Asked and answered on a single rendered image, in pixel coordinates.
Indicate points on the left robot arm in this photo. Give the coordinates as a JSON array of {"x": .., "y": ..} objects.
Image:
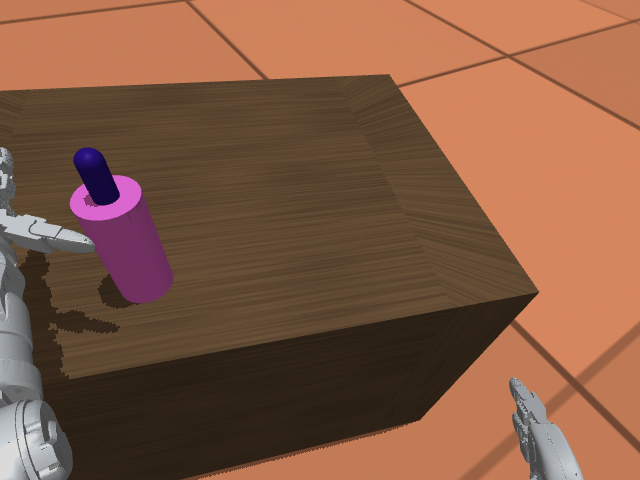
[{"x": 32, "y": 444}]

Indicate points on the bottle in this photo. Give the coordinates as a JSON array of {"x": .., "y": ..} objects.
[{"x": 113, "y": 213}]

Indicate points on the left robot hand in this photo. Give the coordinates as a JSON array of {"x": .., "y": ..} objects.
[{"x": 29, "y": 231}]

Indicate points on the right robot hand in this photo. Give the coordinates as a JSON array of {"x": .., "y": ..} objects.
[{"x": 542, "y": 444}]

